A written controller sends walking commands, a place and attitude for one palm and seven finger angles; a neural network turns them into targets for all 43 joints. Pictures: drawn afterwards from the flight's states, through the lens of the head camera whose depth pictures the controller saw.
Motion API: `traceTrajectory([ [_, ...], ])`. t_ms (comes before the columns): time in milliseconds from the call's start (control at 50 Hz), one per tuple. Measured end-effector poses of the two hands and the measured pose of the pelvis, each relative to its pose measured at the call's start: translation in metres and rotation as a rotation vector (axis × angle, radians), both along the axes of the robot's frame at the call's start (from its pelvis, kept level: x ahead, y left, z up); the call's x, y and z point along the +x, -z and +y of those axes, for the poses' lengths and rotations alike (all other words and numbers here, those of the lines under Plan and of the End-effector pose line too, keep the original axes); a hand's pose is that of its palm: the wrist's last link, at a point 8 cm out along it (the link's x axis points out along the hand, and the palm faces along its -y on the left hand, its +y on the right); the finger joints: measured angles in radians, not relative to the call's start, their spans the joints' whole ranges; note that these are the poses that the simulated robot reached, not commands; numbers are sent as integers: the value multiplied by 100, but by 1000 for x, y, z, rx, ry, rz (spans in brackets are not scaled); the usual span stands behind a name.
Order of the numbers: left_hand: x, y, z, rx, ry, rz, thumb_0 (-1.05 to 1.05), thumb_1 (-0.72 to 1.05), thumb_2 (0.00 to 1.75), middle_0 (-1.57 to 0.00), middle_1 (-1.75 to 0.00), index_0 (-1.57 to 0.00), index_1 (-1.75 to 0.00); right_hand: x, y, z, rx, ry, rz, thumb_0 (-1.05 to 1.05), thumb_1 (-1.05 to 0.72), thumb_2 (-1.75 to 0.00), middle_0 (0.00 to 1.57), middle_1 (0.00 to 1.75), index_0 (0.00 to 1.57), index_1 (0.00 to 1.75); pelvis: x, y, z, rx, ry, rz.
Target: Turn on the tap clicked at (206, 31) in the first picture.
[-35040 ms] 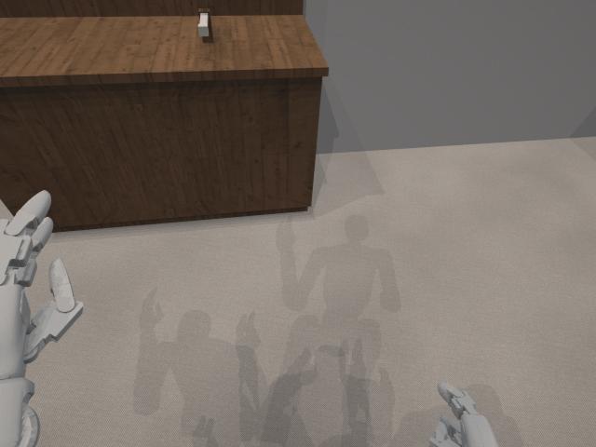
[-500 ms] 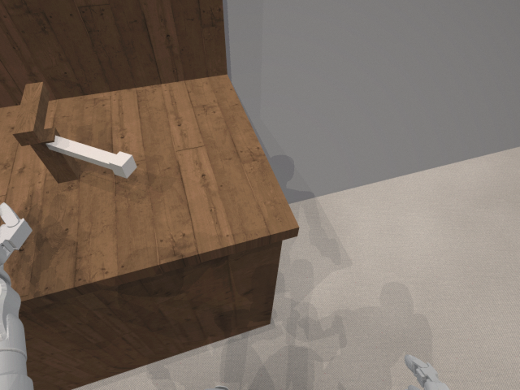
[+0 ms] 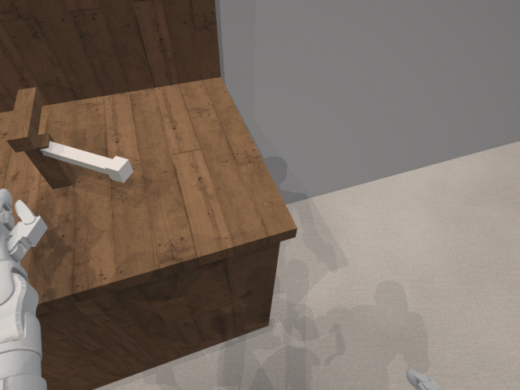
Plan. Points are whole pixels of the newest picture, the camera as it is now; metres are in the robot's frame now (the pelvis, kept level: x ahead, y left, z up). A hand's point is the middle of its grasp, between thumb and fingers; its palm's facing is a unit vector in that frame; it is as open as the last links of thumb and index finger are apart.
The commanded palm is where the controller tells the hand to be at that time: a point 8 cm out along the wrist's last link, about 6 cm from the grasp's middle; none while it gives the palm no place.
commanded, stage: push the lever round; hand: left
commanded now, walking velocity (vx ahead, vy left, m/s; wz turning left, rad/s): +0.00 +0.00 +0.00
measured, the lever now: (119, 169) +0.42 +0.25 +0.10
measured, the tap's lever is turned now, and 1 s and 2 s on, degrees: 51 51 55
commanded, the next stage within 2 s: none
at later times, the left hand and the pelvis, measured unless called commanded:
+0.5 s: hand (63, 220) +0.33 +0.31 +0.09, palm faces +0.61 -0.79 -0.07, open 7.8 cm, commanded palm +0.28 +0.33 +0.09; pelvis +0.00 -0.01 +0.00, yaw +0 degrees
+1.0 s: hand (95, 207) +0.35 +0.27 +0.09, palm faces +0.70 -0.71 -0.07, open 7.8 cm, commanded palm +0.30 +0.29 +0.09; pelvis +0.00 -0.02 +0.00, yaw +0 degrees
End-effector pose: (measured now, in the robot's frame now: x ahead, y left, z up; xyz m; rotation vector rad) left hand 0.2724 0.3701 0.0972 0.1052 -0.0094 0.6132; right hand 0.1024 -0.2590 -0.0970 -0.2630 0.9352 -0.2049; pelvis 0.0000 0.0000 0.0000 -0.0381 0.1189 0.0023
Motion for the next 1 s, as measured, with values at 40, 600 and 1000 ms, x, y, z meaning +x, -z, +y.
traceTrajectory([
  [40, 3, 1, -1, -16, 2, 14, 1, 90, 90, -15, -15, -15, -15, 1, 0, 1, 8, 6, -7, 1, -90, -89, 20, 30, 21, 30, 0, 0, 0, 2, 2, -1],
  [600, 13, 5, -43, -32, -60, 1, 2, 90, 90, -15, -15, -15, -15, 24, 0, 1, 37, -31, -49, 1, -90, -89, 20, 30, 21, 30, 2, 1, -8, 9, -1, -2],
  [1000, 26, 2, -76, -32, -159, -4, 2, 90, 90, -15, -15, -15, -15, 22, 6, -8, 51, -27, -13, 1, -90, -89, 20, 30, 21, 30, 3, 2, -18, 15, -5, -4],
])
